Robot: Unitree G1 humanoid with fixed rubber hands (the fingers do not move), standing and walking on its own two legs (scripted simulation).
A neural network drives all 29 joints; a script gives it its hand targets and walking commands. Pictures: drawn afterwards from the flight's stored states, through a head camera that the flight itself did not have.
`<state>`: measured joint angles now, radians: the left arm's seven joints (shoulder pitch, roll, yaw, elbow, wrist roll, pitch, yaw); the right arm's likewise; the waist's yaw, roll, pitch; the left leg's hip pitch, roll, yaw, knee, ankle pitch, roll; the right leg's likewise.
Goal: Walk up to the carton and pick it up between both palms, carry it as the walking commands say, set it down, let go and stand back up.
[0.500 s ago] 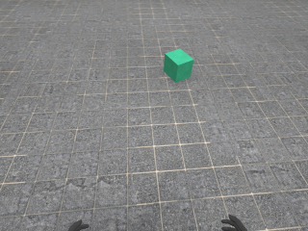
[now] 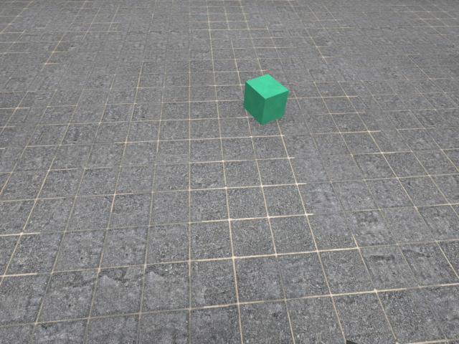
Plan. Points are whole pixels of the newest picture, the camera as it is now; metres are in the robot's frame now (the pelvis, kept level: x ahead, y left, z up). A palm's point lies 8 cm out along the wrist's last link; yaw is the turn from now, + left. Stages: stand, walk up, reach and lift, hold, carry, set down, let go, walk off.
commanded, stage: stand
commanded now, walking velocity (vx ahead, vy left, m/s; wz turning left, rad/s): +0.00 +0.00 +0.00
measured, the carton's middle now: (264, 99) +1.65 -0.30 -0.66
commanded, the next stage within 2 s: walk up in 0.02 s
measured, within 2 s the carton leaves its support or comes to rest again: neither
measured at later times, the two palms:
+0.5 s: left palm out of the picture +0.14 +0.22 -0.10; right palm out of the picture +0.00 -0.31 -0.12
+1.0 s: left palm (142, 291) +0.24 +0.17 -0.11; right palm (379, 231) +0.35 -0.34 -0.09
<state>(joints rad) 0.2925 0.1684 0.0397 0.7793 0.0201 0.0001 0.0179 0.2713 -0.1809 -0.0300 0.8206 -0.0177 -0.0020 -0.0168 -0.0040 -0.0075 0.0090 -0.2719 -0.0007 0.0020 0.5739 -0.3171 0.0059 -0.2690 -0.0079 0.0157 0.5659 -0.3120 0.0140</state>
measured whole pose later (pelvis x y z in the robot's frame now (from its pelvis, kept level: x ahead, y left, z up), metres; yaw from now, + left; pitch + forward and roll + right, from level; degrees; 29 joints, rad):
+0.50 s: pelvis +0.03 -0.04 +0.01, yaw -5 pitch -1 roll +0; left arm 0.32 0.27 0.06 0.77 0.05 -0.03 -0.06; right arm 0.42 -0.27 -0.05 0.88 -0.06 -0.06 -0.01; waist -0.04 0.01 0.01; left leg -0.10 0.09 0.08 0.43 -0.33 0.01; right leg -0.50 -0.05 0.00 0.78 -0.37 0.00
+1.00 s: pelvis +0.26 -0.09 +0.00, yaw -11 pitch +0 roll +0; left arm 0.57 0.25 0.03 0.81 0.04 -0.07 -0.01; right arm 0.24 -0.24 -0.03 0.69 -0.05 -0.03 0.06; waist 0.08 0.01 -0.01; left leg -0.55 0.06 0.04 0.68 -0.11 0.00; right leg -0.02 -0.03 0.06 0.41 -0.39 0.01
